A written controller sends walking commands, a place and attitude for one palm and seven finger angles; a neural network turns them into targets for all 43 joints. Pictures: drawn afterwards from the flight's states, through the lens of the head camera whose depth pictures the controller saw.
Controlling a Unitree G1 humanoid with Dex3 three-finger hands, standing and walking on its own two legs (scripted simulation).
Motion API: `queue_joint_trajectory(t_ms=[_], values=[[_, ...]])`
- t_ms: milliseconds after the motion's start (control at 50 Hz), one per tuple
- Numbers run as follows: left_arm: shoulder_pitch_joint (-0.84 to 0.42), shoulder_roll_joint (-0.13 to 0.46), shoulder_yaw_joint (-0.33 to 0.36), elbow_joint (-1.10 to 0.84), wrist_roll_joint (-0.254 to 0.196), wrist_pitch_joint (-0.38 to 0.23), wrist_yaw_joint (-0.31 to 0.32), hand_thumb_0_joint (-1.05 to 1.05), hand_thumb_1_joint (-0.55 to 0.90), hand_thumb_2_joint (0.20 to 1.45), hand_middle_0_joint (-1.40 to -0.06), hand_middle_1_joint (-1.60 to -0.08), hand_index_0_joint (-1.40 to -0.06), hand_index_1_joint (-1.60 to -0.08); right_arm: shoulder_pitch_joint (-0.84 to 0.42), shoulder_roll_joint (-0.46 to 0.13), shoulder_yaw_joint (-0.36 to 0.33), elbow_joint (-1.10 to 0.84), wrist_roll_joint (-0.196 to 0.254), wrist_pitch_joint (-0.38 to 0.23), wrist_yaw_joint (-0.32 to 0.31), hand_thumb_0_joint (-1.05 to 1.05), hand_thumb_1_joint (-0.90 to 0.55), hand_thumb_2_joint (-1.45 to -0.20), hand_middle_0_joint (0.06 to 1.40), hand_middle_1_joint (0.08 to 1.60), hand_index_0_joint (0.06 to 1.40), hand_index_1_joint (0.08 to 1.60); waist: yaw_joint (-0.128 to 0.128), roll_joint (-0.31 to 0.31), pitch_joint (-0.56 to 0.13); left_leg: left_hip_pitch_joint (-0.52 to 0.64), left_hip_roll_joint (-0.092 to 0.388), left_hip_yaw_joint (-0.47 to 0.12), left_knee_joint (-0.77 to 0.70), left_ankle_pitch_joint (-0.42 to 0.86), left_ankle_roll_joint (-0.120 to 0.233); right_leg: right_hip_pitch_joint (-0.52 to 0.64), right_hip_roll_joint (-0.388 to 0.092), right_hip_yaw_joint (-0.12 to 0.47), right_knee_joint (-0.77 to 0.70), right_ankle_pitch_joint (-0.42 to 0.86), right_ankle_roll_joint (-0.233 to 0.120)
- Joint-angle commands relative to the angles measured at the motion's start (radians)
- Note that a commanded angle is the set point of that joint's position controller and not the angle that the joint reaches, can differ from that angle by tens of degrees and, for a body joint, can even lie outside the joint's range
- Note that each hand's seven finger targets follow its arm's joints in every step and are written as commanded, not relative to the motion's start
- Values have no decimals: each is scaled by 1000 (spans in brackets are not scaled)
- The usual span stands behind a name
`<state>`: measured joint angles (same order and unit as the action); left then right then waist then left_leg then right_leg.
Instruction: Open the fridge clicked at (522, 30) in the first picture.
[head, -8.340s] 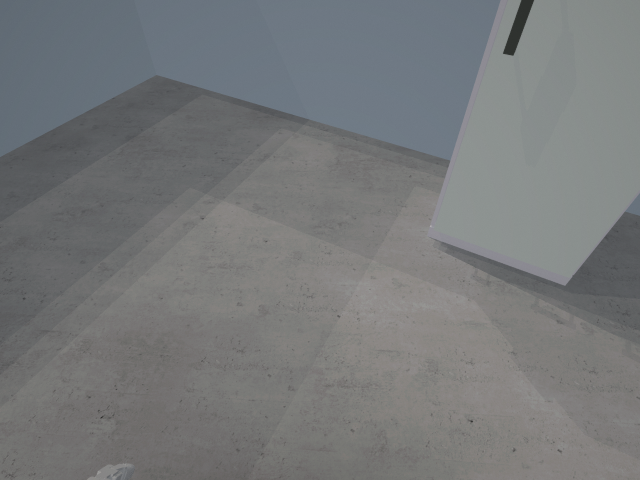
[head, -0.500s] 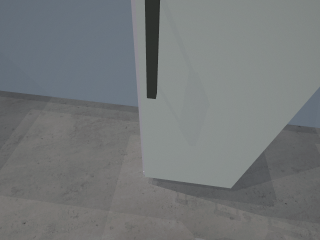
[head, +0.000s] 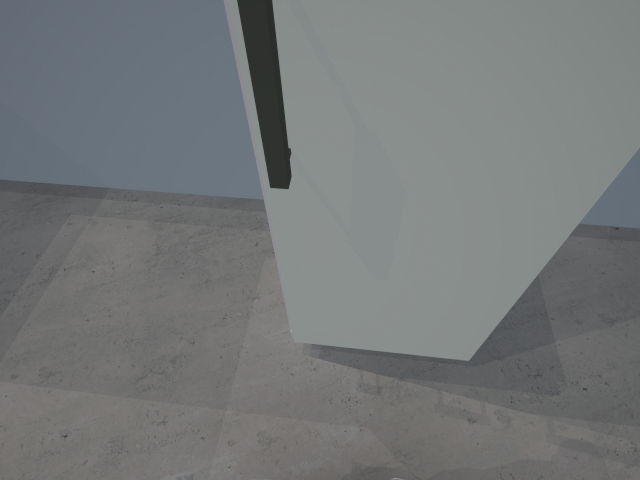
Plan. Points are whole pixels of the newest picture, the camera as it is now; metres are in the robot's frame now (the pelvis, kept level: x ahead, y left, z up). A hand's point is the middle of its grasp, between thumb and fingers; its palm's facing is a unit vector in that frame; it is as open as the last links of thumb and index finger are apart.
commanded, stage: come to a stop and stand still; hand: left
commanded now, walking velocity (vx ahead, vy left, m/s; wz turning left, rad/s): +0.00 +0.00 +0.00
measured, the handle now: (273, 85) +0.52 +0.09 +0.21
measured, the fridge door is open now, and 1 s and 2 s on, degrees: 0 0 0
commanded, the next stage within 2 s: look again from close up in 0.94 s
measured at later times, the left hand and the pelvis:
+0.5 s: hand out of the picture -0.06 +0.18 -0.17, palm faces +0.01 -0.98 -0.19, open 7.3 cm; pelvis -0.04 +0.02 +0.01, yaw -2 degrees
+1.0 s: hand out of the picture -0.05 +0.17 -0.17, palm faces -0.01 -0.98 -0.19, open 7.3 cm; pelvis -0.04 +0.01 +0.00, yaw -1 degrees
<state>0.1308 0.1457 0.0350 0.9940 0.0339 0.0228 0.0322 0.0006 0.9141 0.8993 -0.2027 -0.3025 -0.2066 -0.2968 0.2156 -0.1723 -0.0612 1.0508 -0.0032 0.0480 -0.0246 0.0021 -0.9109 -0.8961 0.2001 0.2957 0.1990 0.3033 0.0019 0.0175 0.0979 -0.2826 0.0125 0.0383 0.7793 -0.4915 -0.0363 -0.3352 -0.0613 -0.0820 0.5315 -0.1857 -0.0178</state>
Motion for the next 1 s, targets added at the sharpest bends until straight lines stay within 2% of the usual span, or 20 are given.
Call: queue_joint_trajectory(t_ms=[0, 20, 40, 60, 80, 100, 180, 240, 280, 300, 340, 360, 460, 600, 840, 860, 880, 900, 940, 980], values=[[53, 194, 52, -24, -12, -9, 16, 0, 900, 900, -200, -300, -200, -300, 149, -27, 5, -11, -2, -30, 2, 0, -900, -900, 200, 300, 200, 300, -12, -191, -200, 131, -3, 17, -334, 203, 4, 141, -193, 219, -109, 235, -104], [46, 171, 45, -27, -20, -5, 13, 0, 900, 900, -200, -300, -200, -300, 170, -45, 6, 1, -4, -38, 1, 0, -900, -900, 200, 300, 200, 300, -19, -121, -190, 198, 25, -4, -406, 261, 15, 78, -145, 176, -74, 113, -62], [50, 127, 35, -32, -26, 1, 9, 0, 900, 900, -200, -300, -200, -300, 147, -82, 0, -11, -11, -44, 0, 0, -900, -900, 200, 300, 200, 300, -9, 35, -163, 192, 130, -143, -479, 240, 55, -2, -64, 121, -15, -47, -15], [36, 91, 26, -47, -28, 6, 2, 0, 900, 900, -200, -300, -200, -300, 92, -130, -5, -39, -17, -44, -3, 0, -900, -900, 200, 300, 200, 300, 5, 175, -89, 52, 247, -248, -556, 239, 111, -1, -9, 46, 25, -125, 31], [34, 91, 26, -37, -21, 7, 0, 0, 900, 900, -200, -300, -200, -300, 21, -134, 0, -56, -21, -39, -3, 0, -900, -900, 200, 300, 200, 300, 27, 147, -49, -69, 272, -239, -583, 178, 138, 71, -4, 45, 64, -141, 37], [25, 98, 24, -16, -11, 19, 3, 0, 900, 900, -200, -300, -200, -300, -15, -114, 5, -53, -20, -44, -4, 0, -900, -900, 200, 300, 200, 300, 21, 211, -2, -123, 247, -225, -628, 122, 138, 93, -4, 50, 125, -161, 39], [99, 82, 12, 30, -11, 13, -7, 0, 900, 900, -200, -300, -200, -300, -4, -103, 12, -40, -17, -46, -13, 0, -900, -900, 200, 300, 200, 300, 33, 128, 34, -62, 198, -145, -572, 217, 140, 61, 6, 63, 141, -132, 31], [152, 80, -1, 63, -15, -7, -5, 0, 900, 900, -200, -300, -200, -300, 29, -92, 15, -16, -8, -51, -14, 0, -900, -900, 200, 300, 200, 300, 33, 63, 6, 44, 150, -104, -476, 346, 114, 94, -4, 88, -81, 2, 33], [167, 108, -7, 81, -18, -23, 3, 0, 900, 900, -200, -300, -200, -300, 65, -61, 21, -4, 0, -58, -11, 0, -900, -900, 200, 300, 200, 300, 7, -10, -40, 90, 93, -63, -412, 374, 73, 129, -66, 164, -157, 153, 11], [160, 119, -10, 84, -20, -26, 4, 0, 900, 900, -200, -300, -200, -300, 80, -56, 24, 1, 3, -59, -8, 0, -900, -900, 200, 300, 200, 300, -7, 1, -54, 109, 86, -63, -422, 355, 63, 126, -80, 166, -160, 143, 3], [158, 115, -9, 95, -21, -35, 4, 0, 900, 900, -200, -300, -200, -300, 89, -65, 24, 16, -1, -56, -7, 0, -900, -900, 200, 300, 200, 300, -12, -125, -113, 166, 91, -44, -395, 390, 53, 131, -67, 163, -150, 170, -2], [154, 110, -13, 97, -23, -35, 4, 0, 900, 900, -200, -300, -200, -300, 92, -69, 24, 23, -1, -57, -6, 0, -900, -900, 200, 300, 200, 300, -14, -131, -116, 177, 90, -42, -406, 364, 51, 115, -69, 162, -164, 123, -1], [161, 97, -16, 108, -22, -28, 4, 0, 900, 900, -200, -300, -200, -300, 87, -60, 35, 46, -4, -54, -3, 0, -900, -900, 200, 300, 200, 300, -7, -58, -14, 113, 92, -59, -473, 222, 53, 62, -48, 166, -216, -89, 7], [199, 88, -13, 118, -20, -25, 5, 0, 900, 900, -200, -300, -200, -300, 125, -43, 37, 64, -9, -50, -2, 0, -900, -900, 200, 300, 200, 300, 1, -20, 21, 57, 84, -65, -493, 132, 54, 47, -38, 164, -230, -165, 8], [215, 67, -14, 119, -24, -36, 8, 0, 900, 900, -200, -300, -200, -300, 180, -15, 39, 82, -7, -61, -8, 0, -900, -900, 200, 300, 200, 300, 2, -34, -13, 67, 89, -59, -463, 230, 52, 81, -41, 151, -212, -76, -2], [286, 99, -26, 145, -12, -57, 44, 0, 900, 900, -200, -300, -200, -300, 50, -74, 40, 15, -6, -77, 4, 0, -900, -900, 200, 300, 200, 300, 43, 20, -19, 14, 106, -3, -267, 280, 23, 104, -86, 159, -160, 167, -8], [233, 146, -18, 93, -19, -65, 31, 0, 900, 900, -200, -300, -200, -300, 123, -23, 44, -15, -10, -65, 10, 0, -900, -900, 200, 300, 200, 300, -19, 27, -102, 33, 42, -25, -275, 136, 25, 79, -120, 229, -203, -147, -41], [204, 139, -14, 76, -16, -65, 22, 0, 900, 900, -200, -300, -200, -300, 157, -15, 45, -1, -16, -71, 11, 0, -900, -900, 200, 300, 200, 300, -28, 41, -75, 49, 43, -34, -310, 176, 39, 19, -98, 217, -185, -248, -55], [190, 117, -19, 72, -18, -62, 14, 0, 900, 900, -200, -300, -200, -300, 210, -21, 51, -4, -21, -77, 11, 0, -900, -900, 200, 300, 200, 300, -33, 102, -85, 24, 73, -61, -350, 202, 57, 29, -45, 143, -123, -199, -45], [205, 91, -24, 75, -20, -62, 8, 0, 900, 900, -200, -300, -200, -300, 183, -29, 53, -16, -16, -80, 9, 0, -900, -900, 200, 300, 200, 300, -16, 55, -53, -27, 87, -88, -400, 200, 68, 72, -24, 130, -102, -132, -34]])
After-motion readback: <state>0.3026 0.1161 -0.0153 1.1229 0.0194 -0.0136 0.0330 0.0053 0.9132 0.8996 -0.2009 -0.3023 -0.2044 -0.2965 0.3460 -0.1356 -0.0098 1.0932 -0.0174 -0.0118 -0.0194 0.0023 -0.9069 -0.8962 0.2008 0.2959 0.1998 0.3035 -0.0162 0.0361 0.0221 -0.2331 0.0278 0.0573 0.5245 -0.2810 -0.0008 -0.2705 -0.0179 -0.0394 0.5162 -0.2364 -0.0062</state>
